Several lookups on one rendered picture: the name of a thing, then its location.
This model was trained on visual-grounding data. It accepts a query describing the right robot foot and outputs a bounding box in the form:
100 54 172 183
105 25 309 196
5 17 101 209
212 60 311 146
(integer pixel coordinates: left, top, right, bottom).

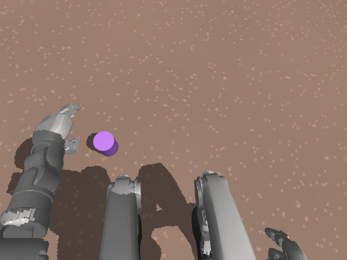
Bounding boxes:
191 207 212 260

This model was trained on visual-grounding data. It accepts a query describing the right robot hand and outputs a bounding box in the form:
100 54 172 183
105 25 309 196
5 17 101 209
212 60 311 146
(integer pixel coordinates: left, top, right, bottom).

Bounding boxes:
265 227 308 260

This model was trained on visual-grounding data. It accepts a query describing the left robot arm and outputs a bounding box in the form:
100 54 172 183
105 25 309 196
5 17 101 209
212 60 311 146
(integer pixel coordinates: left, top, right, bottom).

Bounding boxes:
0 140 65 260

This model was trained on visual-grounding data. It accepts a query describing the can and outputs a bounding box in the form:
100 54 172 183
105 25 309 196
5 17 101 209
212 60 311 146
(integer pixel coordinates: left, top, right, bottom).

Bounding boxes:
93 131 118 157

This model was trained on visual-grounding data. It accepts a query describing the left robot hand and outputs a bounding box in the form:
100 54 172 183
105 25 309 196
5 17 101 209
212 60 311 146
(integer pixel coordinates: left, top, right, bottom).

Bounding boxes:
32 103 81 155

